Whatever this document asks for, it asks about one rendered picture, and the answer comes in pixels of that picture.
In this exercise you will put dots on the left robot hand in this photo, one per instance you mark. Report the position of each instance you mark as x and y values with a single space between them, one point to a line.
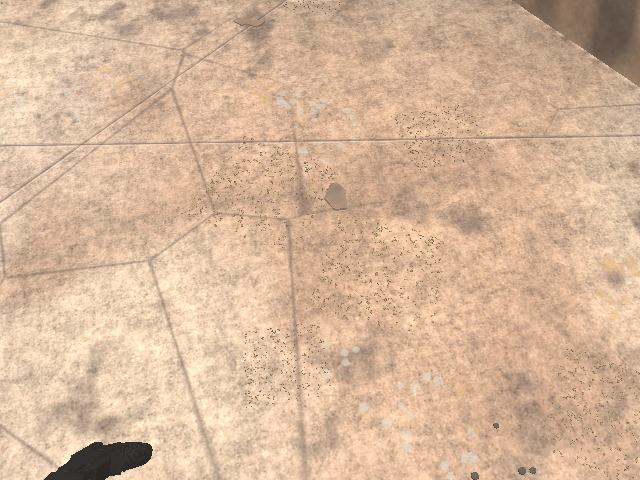
98 461

